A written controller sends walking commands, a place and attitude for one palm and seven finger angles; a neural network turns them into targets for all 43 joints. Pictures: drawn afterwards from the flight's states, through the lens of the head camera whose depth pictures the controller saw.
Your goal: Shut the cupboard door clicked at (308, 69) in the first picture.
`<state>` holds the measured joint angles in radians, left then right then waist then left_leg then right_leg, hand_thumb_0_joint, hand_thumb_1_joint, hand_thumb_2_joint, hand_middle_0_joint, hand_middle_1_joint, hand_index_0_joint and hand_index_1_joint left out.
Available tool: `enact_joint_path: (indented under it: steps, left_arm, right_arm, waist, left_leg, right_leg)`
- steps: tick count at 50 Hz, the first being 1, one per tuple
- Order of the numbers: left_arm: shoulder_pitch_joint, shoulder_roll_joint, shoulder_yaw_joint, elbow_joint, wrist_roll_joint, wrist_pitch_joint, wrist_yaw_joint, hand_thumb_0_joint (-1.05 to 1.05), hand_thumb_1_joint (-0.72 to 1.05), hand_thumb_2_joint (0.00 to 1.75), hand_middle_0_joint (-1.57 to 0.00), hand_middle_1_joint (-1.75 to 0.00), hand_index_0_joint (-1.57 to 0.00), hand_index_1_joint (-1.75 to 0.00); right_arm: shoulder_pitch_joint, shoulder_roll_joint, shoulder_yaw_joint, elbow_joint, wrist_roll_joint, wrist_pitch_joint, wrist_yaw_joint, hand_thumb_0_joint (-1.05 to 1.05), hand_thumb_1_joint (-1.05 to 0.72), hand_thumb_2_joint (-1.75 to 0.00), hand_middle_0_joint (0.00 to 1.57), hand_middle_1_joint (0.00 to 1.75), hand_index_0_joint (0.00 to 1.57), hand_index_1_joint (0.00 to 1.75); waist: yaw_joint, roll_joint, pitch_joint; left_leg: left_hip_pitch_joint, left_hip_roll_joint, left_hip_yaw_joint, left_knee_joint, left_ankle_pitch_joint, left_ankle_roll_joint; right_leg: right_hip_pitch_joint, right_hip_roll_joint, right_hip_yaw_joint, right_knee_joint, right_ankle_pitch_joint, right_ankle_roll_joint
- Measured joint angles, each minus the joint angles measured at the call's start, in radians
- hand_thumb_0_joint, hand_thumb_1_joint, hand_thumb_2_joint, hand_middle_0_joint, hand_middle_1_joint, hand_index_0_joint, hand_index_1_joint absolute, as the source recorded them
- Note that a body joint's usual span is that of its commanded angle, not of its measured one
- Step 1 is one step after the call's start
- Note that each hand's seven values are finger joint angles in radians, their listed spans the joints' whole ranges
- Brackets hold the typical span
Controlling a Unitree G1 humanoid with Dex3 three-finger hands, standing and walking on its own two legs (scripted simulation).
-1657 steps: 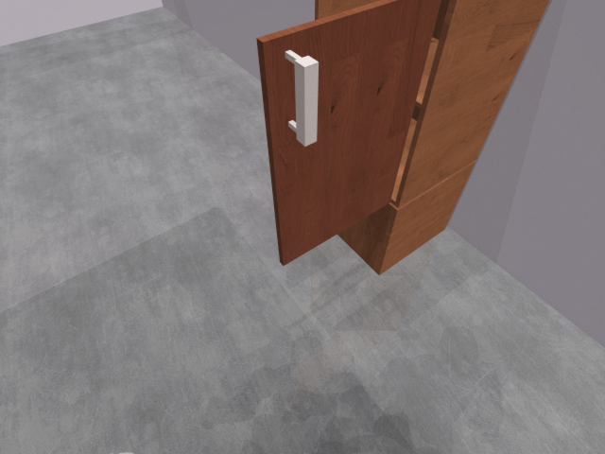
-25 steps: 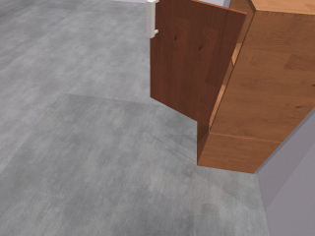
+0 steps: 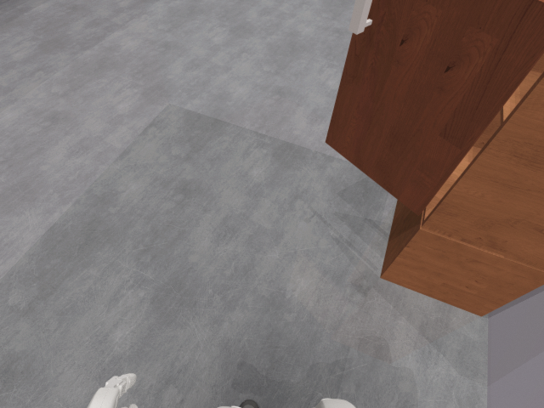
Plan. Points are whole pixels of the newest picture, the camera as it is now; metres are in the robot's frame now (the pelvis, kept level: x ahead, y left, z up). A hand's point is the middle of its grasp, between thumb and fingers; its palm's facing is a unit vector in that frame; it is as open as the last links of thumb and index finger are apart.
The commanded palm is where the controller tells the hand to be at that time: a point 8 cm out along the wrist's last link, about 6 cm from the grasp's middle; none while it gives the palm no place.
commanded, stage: walk to a spot facing it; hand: left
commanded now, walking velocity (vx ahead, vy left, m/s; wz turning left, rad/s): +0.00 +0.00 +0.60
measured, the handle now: out of the picture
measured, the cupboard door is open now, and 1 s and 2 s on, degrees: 63 63 63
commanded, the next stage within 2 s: turn to face it in 1.38 s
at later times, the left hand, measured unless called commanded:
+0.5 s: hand out of the picture -0.03 +0.19 -0.18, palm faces +0.34 -0.90 -0.26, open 7.4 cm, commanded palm none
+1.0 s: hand out of the picture +0.06 +0.23 -0.16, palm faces +0.61 -0.75 -0.25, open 7.4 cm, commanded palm none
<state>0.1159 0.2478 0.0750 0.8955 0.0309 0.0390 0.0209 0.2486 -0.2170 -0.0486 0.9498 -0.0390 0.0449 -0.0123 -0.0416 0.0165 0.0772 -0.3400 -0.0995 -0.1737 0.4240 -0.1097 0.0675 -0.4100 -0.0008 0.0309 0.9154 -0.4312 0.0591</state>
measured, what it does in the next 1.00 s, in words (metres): walks ahead, turning left: right foot, then left foot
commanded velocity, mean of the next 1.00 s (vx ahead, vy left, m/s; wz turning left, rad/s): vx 0.17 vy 0.00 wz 0.60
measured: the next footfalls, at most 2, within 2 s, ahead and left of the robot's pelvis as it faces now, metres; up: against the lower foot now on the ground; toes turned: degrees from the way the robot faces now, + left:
right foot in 0.18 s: +0.02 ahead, -0.16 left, +0.00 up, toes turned +11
left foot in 0.52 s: +0.00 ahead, +0.12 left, +0.00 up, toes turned +25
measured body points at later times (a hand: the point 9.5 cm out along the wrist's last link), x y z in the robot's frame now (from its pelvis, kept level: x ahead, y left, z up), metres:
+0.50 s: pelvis +0.00 -0.02 -0.02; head +0.06 +0.01 +0.43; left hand -0.05 +0.23 -0.16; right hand +0.17 -0.24 -0.16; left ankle -0.03 +0.10 -0.73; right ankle -0.02 -0.17 -0.74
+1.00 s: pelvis +0.12 +0.02 -0.01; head +0.15 +0.03 +0.44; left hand +0.03 +0.26 -0.14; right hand +0.30 -0.16 -0.16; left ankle +0.00 +0.09 -0.65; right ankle +0.18 -0.07 -0.74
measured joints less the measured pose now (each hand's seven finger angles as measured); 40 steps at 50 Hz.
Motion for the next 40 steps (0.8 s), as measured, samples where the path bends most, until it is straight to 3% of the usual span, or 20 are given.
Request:
enact_joint_path:
  steps: [5,8,9,11,14,16,20,23,25,26,29,32,35,40]
  left_arm:
    - [-0.021,0.002,-0.009,-0.034,-0.003,0.0,0.001,0.01,0.91,0.9,-0.2,-0.3,-0.19,-0.29]
    - [0.006,0.008,-0.014,-0.051,-0.006,-0.008,0.0,0.01,0.91,0.9,-0.2,-0.3,-0.2,-0.29]
    - [0.023,0.016,-0.014,-0.056,-0.001,-0.014,0.002,0.01,0.91,0.9,-0.2,-0.3,-0.2,-0.29]
    - [0.037,0.002,-0.019,-0.035,0.003,-0.006,0.009,0.0,0.91,0.9,-0.2,-0.3,-0.2,-0.29]
    - [0.07,-0.015,-0.024,-0.011,0.003,-0.006,0.012,0.01,0.91,0.9,-0.2,-0.3,-0.2,-0.29]
    - [0.087,-0.02,-0.027,-0.003,0.003,-0.012,0.011,0.01,0.91,0.9,-0.2,-0.3,-0.2,-0.29]
    - [0.113,-0.03,-0.03,-0.007,0.005,-0.025,0.005,0.01,0.91,0.9,-0.2,-0.3,-0.2,-0.3]
    - [0.132,-0.031,-0.028,-0.014,0.007,-0.028,0.001,0.01,0.91,0.9,-0.2,-0.3,-0.2,-0.3]
    - [0.151,-0.025,-0.024,-0.015,0.003,-0.027,-0.002,0.01,0.91,0.9,-0.2,-0.3,-0.2,-0.3]
    - [0.167,-0.024,-0.022,-0.016,0.0,-0.025,-0.004,0.01,0.91,0.9,-0.21,-0.3,-0.2,-0.3]
    - [0.164,0.0,-0.01,0.002,-0.001,0.007,-0.006,0.01,0.91,0.9,-0.2,-0.3,-0.2,-0.3]
    - [0.144,0.011,0.002,0.017,0.003,0.02,-0.018,0.01,0.91,0.9,-0.2,-0.3,-0.2,-0.29]
    - [0.117,0.011,0.006,0.002,0.005,0.008,-0.035,0.01,0.91,0.9,-0.2,-0.3,-0.2,-0.29]
    - [0.079,-0.001,-0.002,-0.035,0.007,-0.016,-0.05,0.01,0.91,0.9,-0.2,-0.3,-0.19,-0.29]
  right_arm:
    - [-0.002,-0.024,-0.018,-0.011,-0.001,0.016,0.006,0.0,-0.91,-0.89,0.2,0.3,0.2,0.3]
    - [-0.006,-0.032,-0.032,-0.018,0.007,0.03,0.011,0.0,-0.91,-0.9,0.2,0.3,0.2,0.3]
    - [-0.011,-0.032,-0.037,-0.02,0.012,0.033,0.013,0.0,-0.91,-0.9,0.2,0.3,0.2,0.3]
    - [-0.027,-0.049,-0.051,-0.023,0.008,0.035,0.015,0.0,-0.91,-0.9,0.2,0.3,0.2,0.3]
    - [-0.034,-0.058,-0.053,-0.032,0.009,0.034,0.027,0.0,-0.91,-0.9,0.2,0.3,0.2,0.3]
    - [-0.038,-0.053,-0.047,-0.039,0.013,0.035,0.034,0.0,-0.91,-0.9,0.2,0.3,0.2,0.3]
    - [-0.057,-0.039,-0.031,-0.041,0.019,0.042,0.042,0.0,-0.91,-0.9,0.2,0.3,0.2,0.3]
    - [-0.087,-0.031,-0.019,-0.041,0.022,0.041,0.046,0.01,-0.91,-0.9,0.2,0.3,0.2,0.3]
    - [-0.105,-0.028,-0.011,-0.05,0.022,0.031,0.047,0.01,-0.91,-0.9,0.2,0.3,0.2,0.3]
    - [-0.108,-0.033,-0.008,-0.062,0.019,0.02,0.049,0.01,-0.91,-0.9,0.2,0.3,0.2,0.3]
    - [-0.124,-0.019,-0.001,-0.075,0.01,-0.011,0.039,0.0,-0.91,-0.9,0.2,0.3,0.2,0.3]
    - [-0.096,-0.004,0.008,-0.087,0.003,-0.028,0.025,0.0,-0.91,-0.9,0.2,0.3,0.2,0.3]
    - [-0.062,0.002,0.015,-0.078,0.001,-0.036,0.02,0.0,-0.91,-0.9,0.2,0.3,0.2,0.3]
    - [-0.007,0.004,0.013,-0.046,0.001,-0.032,0.023,0.0,-0.91,-0.89,0.2,0.3,0.21,0.3]
  waist:
    - [-0.011,0.015,-0.005]
    - [0.0,0.006,-0.018]
    - [0.012,-0.012,-0.023]
    - [0.007,0.013,-0.003]
    - [-0.003,0.017,0.019]
    - [-0.007,0.001,0.033]
    - [0.003,-0.032,0.057]
    - [0.022,-0.049,0.07]
    - [0.031,-0.062,0.069]
    - [0.034,-0.056,0.059]
    - [0.048,-0.074,0.055]
    - [0.05,-0.068,0.034]
    - [0.047,-0.053,0.02]
    - [0.032,-0.024,-0.001]
  left_leg:
    - [-0.014,-0.022,-0.078,-0.014,0.027,-0.025]
    - [-0.042,-0.048,-0.095,0.026,0.004,-0.048]
    - [-0.078,-0.063,-0.07,0.096,-0.087,-0.065]
    - [-0.157,-0.051,-0.012,0.345,-0.256,-0.087]
    - [-0.218,0.0,0.088,0.629,-0.298,-0.106]
    - [-0.211,0.038,0.131,0.674,-0.306,-0.118]
    - [-0.137,0.091,0.182,0.55,-0.333,-0.122]
    - [-0.067,0.104,0.209,0.401,-0.329,-0.112]
    - [-0.002,0.098,0.228,0.261,-0.257,-0.099]
    - [0.026,0.104,0.223,0.194,-0.176,-0.076]
    - [0.0,0.087,0.21,0.254,-0.218,-0.044]
    - [0.024,0.081,0.177,0.211,-0.228,-0.044]
    - [0.066,0.074,0.138,0.138,-0.196,-0.045]
    - [0.122,0.069,0.076,0.086,-0.199,-0.053]
  right_leg:
    - [0.065,0.027,0.024,-0.176,0.003,-0.007]
    - [0.161,0.027,0.027,-0.397,0.044,-0.033]
    - [0.177,0.012,0.042,-0.458,0.089,-0.056]
    - [0.181,0.012,0.015,-0.434,0.138,-0.063]
    - [0.217,-0.011,-0.023,-0.429,0.122,-0.057]
    - [0.236,-0.037,-0.047,-0.425,0.108,-0.054]
    - [0.255,-0.09,-0.105,-0.397,0.074,-0.042]
    - [0.255,-0.124,-0.148,-0.356,0.039,-0.024]
    - [0.241,-0.148,-0.172,-0.302,0.003,-0.007]
    - [0.212,-0.153,-0.182,-0.242,-0.018,0.0]
    - [0.084,-0.132,-0.113,0.048,-0.159,0.0]
    - [-0.012,-0.101,-0.083,0.165,-0.096,-0.004]
    - [-0.057,-0.089,-0.069,0.1,-0.023,0.0]
    - [-0.039,-0.067,-0.065,-0.139,0.061,0.005]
